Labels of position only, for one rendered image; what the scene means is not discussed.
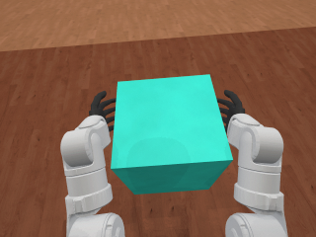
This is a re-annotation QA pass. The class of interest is carton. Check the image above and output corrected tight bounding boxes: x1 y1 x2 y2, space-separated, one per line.
111 74 233 195

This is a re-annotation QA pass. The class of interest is robot right forearm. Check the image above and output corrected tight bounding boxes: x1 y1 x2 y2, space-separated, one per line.
227 114 288 237

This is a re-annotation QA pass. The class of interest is robot right upper arm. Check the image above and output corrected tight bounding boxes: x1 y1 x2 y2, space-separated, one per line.
225 212 286 237

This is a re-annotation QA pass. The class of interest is robot left forearm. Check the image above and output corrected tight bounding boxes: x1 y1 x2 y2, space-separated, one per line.
60 115 113 237

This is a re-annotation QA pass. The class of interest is left robot hand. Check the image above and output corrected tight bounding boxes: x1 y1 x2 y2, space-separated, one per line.
89 91 117 132

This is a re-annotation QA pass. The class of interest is robot left upper arm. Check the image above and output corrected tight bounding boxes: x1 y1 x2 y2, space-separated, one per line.
68 212 125 237

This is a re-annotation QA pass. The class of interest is right robot hand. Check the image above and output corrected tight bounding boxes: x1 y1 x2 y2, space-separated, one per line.
216 90 245 133

